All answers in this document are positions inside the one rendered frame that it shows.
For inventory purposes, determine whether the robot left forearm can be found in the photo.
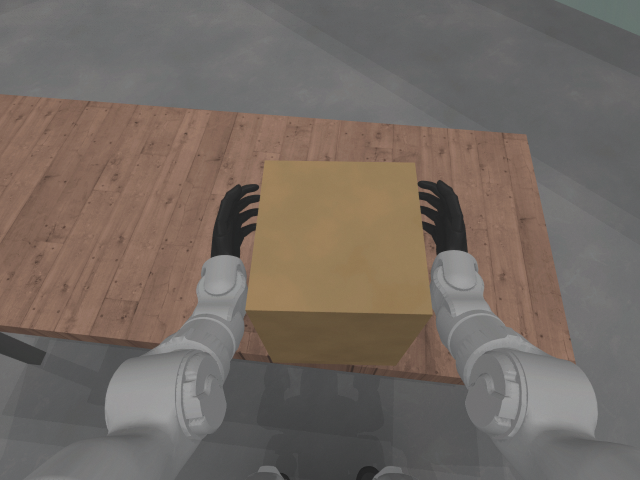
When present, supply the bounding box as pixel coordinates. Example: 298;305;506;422
105;255;248;429

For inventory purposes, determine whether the robot right upper arm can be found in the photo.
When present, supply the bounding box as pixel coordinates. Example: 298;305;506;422
465;348;640;480

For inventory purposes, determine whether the robot shin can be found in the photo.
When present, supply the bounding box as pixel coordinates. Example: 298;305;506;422
257;466;284;479
374;466;402;478

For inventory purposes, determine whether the robot right shin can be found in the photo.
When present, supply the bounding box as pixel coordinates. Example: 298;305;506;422
374;466;402;478

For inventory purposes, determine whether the robot right forearm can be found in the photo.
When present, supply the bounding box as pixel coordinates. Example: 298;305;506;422
430;250;598;428

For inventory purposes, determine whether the carton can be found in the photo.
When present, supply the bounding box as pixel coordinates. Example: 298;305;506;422
245;160;433;366

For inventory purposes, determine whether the robot left shin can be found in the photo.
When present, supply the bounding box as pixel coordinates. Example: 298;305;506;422
257;466;284;479

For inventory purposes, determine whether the right robot hand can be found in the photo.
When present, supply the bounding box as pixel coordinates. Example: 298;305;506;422
418;180;468;255

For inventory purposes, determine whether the left robot hand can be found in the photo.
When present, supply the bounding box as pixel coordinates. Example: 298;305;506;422
211;184;260;258

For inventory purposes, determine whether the table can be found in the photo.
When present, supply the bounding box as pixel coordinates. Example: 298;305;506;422
0;94;576;385

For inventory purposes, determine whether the robot left upper arm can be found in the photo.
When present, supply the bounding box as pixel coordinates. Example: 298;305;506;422
23;349;227;480

